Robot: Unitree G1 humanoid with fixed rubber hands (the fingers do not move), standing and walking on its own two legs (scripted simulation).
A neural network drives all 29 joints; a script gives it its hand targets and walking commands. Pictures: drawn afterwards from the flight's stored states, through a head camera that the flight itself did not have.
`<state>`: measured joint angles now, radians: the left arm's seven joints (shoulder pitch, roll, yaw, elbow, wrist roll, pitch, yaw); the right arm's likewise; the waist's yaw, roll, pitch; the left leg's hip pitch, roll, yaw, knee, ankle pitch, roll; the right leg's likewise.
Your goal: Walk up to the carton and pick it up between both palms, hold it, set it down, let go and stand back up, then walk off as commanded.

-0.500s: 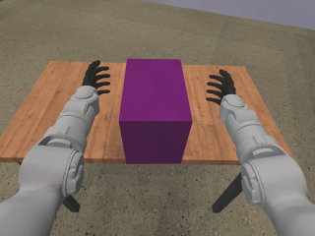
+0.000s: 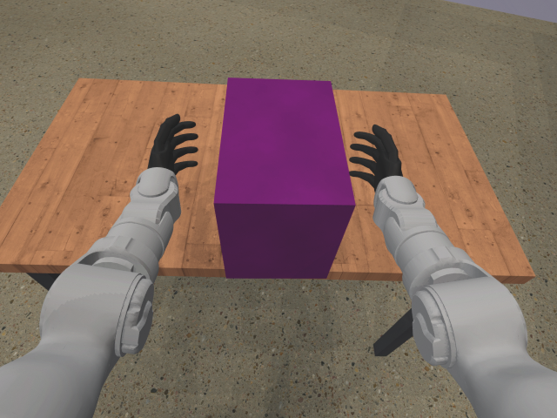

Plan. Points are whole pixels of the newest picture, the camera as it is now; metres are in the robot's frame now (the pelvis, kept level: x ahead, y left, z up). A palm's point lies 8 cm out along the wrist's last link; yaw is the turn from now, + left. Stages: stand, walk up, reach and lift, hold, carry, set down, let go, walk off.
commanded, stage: reach and lift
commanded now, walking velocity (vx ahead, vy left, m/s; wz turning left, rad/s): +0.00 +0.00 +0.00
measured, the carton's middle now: (278, 180) +0.49 +0.01 +0.05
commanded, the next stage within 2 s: none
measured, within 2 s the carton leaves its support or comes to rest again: leaves its support in 1.96 s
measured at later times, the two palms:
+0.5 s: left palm (187, 176) +0.45 +0.15 +0.09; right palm (366, 177) +0.45 -0.11 +0.10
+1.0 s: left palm (183, 198) +0.41 +0.14 +0.09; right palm (371, 204) +0.40 -0.11 +0.10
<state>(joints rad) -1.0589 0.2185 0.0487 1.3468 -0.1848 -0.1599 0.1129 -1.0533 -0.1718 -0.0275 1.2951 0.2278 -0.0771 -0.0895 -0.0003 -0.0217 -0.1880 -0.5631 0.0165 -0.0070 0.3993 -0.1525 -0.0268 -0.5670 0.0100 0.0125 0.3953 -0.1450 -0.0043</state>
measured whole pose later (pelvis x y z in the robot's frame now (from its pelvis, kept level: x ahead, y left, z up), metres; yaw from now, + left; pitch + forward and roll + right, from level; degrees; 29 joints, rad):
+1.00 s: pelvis -0.02 +0.00 +0.00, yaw +0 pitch +8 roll +0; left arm -0.95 -0.03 0.65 1.13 0.45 -0.03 0.09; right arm -0.94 0.19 -0.87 0.98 -0.59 -0.07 -0.01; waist 0.00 -0.02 -0.07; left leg -0.38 0.02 -0.01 0.40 -0.16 -0.02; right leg -0.37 0.01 0.01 0.38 -0.14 0.00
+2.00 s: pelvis -0.02 +0.00 +0.00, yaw +0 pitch +8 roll +0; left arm -0.94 -0.04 0.58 1.11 0.44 -0.01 0.12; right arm -0.94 0.19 -0.85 0.96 -0.60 -0.07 -0.01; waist 0.00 -0.02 -0.08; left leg -0.37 0.02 -0.01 0.40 -0.15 -0.02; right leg -0.37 0.01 0.01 0.38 -0.14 0.00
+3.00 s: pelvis -0.03 +0.00 +0.01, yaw +0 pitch +2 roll +0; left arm -0.91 0.01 0.31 0.98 0.21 0.28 0.17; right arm -0.91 0.03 -0.33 1.02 -0.05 0.10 -0.15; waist 0.00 -0.02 -0.13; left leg -0.29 0.02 -0.01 0.40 -0.15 -0.02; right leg -0.29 0.01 0.01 0.38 -0.13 0.00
